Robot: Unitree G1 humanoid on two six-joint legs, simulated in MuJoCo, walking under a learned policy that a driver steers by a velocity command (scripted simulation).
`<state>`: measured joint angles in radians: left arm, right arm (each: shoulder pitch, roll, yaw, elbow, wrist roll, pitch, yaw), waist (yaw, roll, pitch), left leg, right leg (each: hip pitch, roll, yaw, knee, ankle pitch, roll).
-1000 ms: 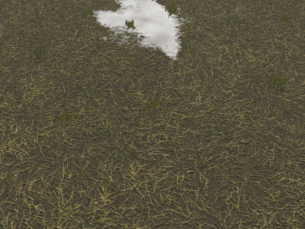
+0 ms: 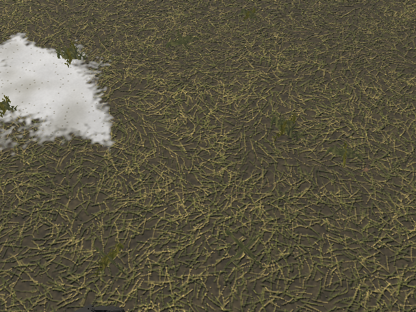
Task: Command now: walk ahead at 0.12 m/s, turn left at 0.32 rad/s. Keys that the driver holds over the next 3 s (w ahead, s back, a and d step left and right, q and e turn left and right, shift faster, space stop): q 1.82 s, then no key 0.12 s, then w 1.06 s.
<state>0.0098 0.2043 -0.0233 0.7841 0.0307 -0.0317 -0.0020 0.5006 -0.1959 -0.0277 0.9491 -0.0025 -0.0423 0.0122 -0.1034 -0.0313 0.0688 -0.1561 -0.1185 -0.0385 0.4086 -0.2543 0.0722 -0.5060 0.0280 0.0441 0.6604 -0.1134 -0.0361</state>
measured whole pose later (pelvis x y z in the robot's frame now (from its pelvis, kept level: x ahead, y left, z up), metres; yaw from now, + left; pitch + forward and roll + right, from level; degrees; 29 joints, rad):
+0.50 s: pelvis +0.00 +0.03 -0.01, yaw +18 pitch +0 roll -2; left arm 0.21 0.29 0.07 0.82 0.03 0.05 0.02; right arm 0.23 -0.27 -0.06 0.75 -0.02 0.06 0.03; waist 0.00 -0.03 0.03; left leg -0.28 -0.02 0.00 0.63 -0.35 0.06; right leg -0.45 -0.07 -0.10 0.77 -0.42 0.03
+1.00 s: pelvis +0.00 +0.02 +0.00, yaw +36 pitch +1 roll -1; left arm 0.11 0.28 0.04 0.75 0.00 0.03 0.02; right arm 0.28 -0.31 -0.08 0.77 -0.02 0.05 0.01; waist -0.05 0.03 0.05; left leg -0.27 -0.17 -0.28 0.48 -0.19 0.05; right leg -0.32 0.07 0.09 0.62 -0.36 -0.01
